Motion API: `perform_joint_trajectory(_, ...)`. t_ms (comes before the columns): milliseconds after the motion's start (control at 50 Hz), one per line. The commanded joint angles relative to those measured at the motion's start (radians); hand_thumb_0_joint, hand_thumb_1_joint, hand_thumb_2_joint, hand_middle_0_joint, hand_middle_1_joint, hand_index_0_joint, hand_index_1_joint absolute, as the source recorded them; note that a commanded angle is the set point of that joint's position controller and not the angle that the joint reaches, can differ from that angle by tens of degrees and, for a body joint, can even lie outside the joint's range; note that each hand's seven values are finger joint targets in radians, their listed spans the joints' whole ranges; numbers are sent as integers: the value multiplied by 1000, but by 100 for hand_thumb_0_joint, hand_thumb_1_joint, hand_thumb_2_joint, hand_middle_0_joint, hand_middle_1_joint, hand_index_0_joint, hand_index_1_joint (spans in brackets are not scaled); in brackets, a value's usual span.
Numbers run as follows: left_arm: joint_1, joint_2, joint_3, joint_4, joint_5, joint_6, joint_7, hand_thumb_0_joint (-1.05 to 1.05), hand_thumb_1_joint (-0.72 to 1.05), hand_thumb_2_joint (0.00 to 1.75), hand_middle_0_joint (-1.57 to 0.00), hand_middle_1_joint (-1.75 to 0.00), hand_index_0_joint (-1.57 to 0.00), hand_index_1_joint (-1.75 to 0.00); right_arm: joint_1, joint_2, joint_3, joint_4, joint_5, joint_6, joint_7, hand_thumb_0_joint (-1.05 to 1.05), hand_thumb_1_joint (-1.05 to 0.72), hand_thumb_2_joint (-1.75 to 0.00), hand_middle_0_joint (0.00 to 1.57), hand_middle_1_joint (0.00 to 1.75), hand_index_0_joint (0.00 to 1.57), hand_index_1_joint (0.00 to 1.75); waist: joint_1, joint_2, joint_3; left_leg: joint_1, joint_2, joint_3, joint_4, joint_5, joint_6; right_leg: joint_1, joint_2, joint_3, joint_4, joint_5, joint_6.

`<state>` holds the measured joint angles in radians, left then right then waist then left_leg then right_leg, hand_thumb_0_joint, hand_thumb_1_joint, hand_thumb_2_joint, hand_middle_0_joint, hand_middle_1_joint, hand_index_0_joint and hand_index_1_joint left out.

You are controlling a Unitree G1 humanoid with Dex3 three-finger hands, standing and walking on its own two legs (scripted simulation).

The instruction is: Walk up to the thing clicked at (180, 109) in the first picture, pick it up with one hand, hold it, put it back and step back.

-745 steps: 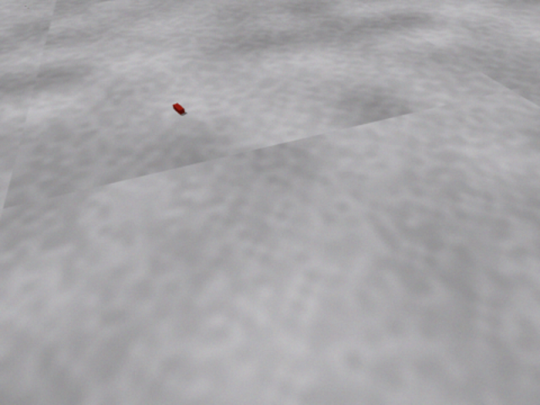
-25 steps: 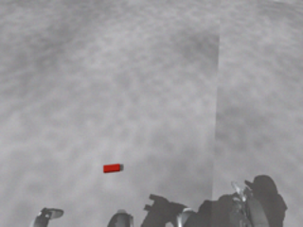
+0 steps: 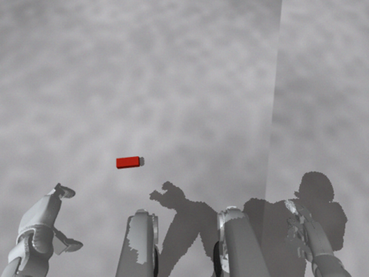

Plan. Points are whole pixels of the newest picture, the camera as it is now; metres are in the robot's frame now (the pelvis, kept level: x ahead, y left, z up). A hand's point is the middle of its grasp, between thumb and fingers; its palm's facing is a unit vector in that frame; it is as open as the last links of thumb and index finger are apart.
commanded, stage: rise first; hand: left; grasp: from above
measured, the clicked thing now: (128, 162) +0.51 +0.24 -0.53
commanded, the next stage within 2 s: none
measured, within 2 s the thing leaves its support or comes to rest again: neither
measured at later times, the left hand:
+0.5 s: hand (87, 184) +0.37 +0.31 -0.29, palm faces -0.46 -0.11 -0.88, open 13.0 cm
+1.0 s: hand (96, 172) +0.43 +0.30 -0.36, palm faces -0.44 -0.03 -0.90, open 12.8 cm
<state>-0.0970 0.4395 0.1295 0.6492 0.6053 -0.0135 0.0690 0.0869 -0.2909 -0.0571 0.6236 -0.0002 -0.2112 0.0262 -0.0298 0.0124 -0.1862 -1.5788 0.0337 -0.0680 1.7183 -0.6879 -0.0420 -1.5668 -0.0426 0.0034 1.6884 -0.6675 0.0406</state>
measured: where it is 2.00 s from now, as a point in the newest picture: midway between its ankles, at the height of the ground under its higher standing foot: outside the picture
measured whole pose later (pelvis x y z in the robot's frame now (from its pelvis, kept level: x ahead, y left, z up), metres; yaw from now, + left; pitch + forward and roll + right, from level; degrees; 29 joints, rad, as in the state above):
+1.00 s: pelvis -0.05 +0.02 -0.20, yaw -5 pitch +34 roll -9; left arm -0.94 0.77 0.14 1.44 1.31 -0.25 0.38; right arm 0.13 -0.27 0.02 0.75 -0.14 -0.03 0.14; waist -0.21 -0.01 -0.07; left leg -2.29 -0.01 -0.15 2.38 -0.69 -0.02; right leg -2.21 -0.01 0.00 2.27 -0.66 0.07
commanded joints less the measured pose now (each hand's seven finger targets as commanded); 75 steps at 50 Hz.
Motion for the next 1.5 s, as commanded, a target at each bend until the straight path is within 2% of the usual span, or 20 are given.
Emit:
perform_joint_trajectory(0, -202, 285, 94, -50, 111, -81, 59, 0, -41, 86, -26, -90, -25, -91, 85, -162, -79, -51, -5, -20, 2, 0, -92, -91, 20, 30, 20, 30, 5, 93, -515, 239, -32, 50, -83, 359, 46, 150, 36, -34, -64, 320, -63)
perform_joint_trajectory(140, -489, 411, 108, 118, 255, -155, 82, 0, -41, 86, -28, -90, -27, -91, 135, -175, -83, -6, -25, 29, 22, 0, -93, -91, 20, 30, 20, 30, 0, 22, -583, 12, -37, 77, 89, 219, 63, 94, 38, -39, 28, 212, -51)
perform_joint_trajectory(180, -593, 416, 77, 131, 292, -177, 86, 0, -41, 88, -26, -91, -25, -92, 152, -176, -83, 1, -31, 43, 26, 0, -93, -91, 20, 30, 20, 30, -29, 8, -613, -26, -38, 77, 127, 188, 68, 76, 41, -44, 47, 183, -48)
perform_joint_trajectory(220, -657, 472, 95, 149, 327, -195, 102, 0, -39, 88, -23, -91, -23, -91, 157, -183, -79, 13, -36, 56, 28, 0, -89, -90, 20, 30, 20, 30, -19, 34, -634, -26, -38, 73, 149, 173, 66, 31, 43, -52, 79, 156, -51)
perform_joint_trajectory(320, -752, 535, 107, 260, 421, -220, 150, 0, -36, 88, -23, -87, -23, -88, 171, -191, -71, 29, -50, 100, 37, 0, -88, -90, 20, 30, 20, 30, -36, 78, -582, -85, -42, 62, 183, 87, 68, -88, 52, -84, 144, 62, -59)
perform_joint_trajectory(400, -823, 528, 74, 336, 487, -229, 188, 0, -34, 85, -24, -85, -24, -85, 182, -198, -64, 41, -63, 140, 47, 0, -89, -90, 20, 30, 20, 30, -68, 137, -537, -105, -47, 48, 205, 54, 65, -188, 52, -106, 197, 41, -65)
perform_joint_trajectory(460, -893, 574, 81, 374, 535, -236, 218, 0, -34, 85, -25, -80, -25, -81, 186, -207, -56, 56, -75, 158, 52, 0, -89, -90, 20, 30, 20, 30, -87, 169, -525, -91, -47, 31, 225, 47, 62, -260, 49, -119, 241, 46, -69)
perform_joint_trajectory(560, -975, 584, 59, 426, 594, -254, 256, 0, -33, 85, -26, -77, -25, -78, 212, -209, -44, 79, -93, 175, 64, 0, -89, -90, 20, 30, 20, 30, -114, 204, -531, -121, -55, 33, 267, 73, 63, -291, 48, -127, 282, 77, -71)
perform_joint_trajectory(620, -958, 592, 60, 547, 640, -256, 272, 0, -32, 84, -27, -75, -26, -76, 231, -221, -43, 101, -103, 183, 68, 0, -89, -90, 20, 30, 20, 30, -128, 201, -515, -123, -55, 28, 293, 100, 62, -333, 49, -133, 311, 100, -73)
perform_joint_trajectory(660, -1037, 591, 50, 494, 651, -270, 287, 0, -32, 84, -26, -77, -26, -77, 226, -224, -36, 95, -110, 182, 76, 0, -89, -90, 20, 30, 20, 30, -129, 247, -535, -99, -53, 21, 297, 132, 56, -349, 43, -136, 334, 132, -72)
perform_joint_trajectory(740, -1067, 588, 46, 583, 663, -262, 311, 0, -29, 81, -27, -78, -28, -78, 239, -231, -26, 107, -126, 180, 86, 0, -89, -90, 20, 30, 20, 30, -159, 254, -521, -111, -52, 20, 322, 145, 57, -372, 42, -143, 353, 148, -69)
perform_joint_trajectory(900, -1154, 608, 42, 643, 684, -240, 351, 0, -30, 81, -28, -78, -28, -78, 245, -226, -6, 116, -149, 171, 94, 0, -90, -90, 20, 30, 20, 30, -182, 257, -531, -170, -55, 35, 368, 132, 68, -372, 52, -146, 369, 152, -67)
perform_joint_trajectory(940, -1160, 621, 43, 657, 689, -233, 355, 0, -30, 81, -27, -79, -28, -78, 243, -233, -7, 116, -146, 171, 94, 0, -90, -90, 20, 30, 20, 30, -174, 277, -544, -152, -52, 29, 368, 138, 63, -389, 51, -146, 381, 158, -70)
perform_joint_trajectory(1000, -1147, 586, 26, 692, 685, -223, 355, 0, -30, 80, -27, -81, -28, -80, 247, -226, 2, 119, -155, 170, 100, 0, -90, -90, 20, 30, 20, 30, -195, 260, -508, -168, -51, 23, 380, 146, 66, -397, 51, -152, 389, 167, -66)
perform_joint_trajectory(1140, -1180, 638, 59, 640, 679, -220, 360, 0, -29, 79, -28, -81, -28, -79, 265, -240, 5, 115, -154, 172, 105, 0, -90, -90, 20, 30, 20, 30, -195, 315, -576, -118, -45, 9, 397, 220, 55, -391, 47, -154, 423, 226, -63)
perform_joint_trajectory(1160, -1142, 610, 44, 681, 684, -217, 357, 0, -31, 81, -27, -80, -27, -80, 273, -232, 12, 112, -157, 174, 107, 0, -90, -90, 20, 30, 20, 30, -206, 309, -556, -125, -47, 12, 405, 236, 55, -384, 49, -156, 423, 236, -64)
perform_joint_trajectory(1320, -1168, 657, 70, 642, 675, -228, 365, 0, -32, 81, -27, -81, -27, -81, 275, -244, 19, 111, -157, 178, 112, 0, -90, -90, 20, 30, 20, 30, -201, 318, -567, -147, -46, 16, 421, 227, 58, -376, 54, -157, 425, 235, -65)
perform_joint_trajectory(1360, -1133, 623, 55, 694, 674, -222, 364, 0, -31, 81, -27, -82, -28, -81, 283, -243, 26, 107, -161, 178, 117, 0, -90, -90, 20, 30, 20, 30, -218, 292, -522, -162, -48, 15, 429, 230, 59, -385, 52, -158, 421, 236, -63)
perform_joint_trajectory(1400, -1170, 663, 75, 663, 672, -229, 370, 0, -30, 80, -28, -81, -28, -80, 282, -251, 25, 106, -162, 179, 118, 0, -90, -90, 20, 30, 20, 30, -217, 314, -538, -166, -47, 15, 434, 223, 60, -379, 52, -160, 428, 237, -62)
perform_joint_trajectory(1480, -1155, 650, 61, 695, 677, -227, 371, 0, -32, 81, -28, -81, -28, -81, 289, -251, 36, 106, -165, 174, 124, 0, -90, -90, 20, 30, 20, 30, -230, 312, -505, -180, -47, 14, 441, 221, 60, -380, 55, -165, 429, 236, -63)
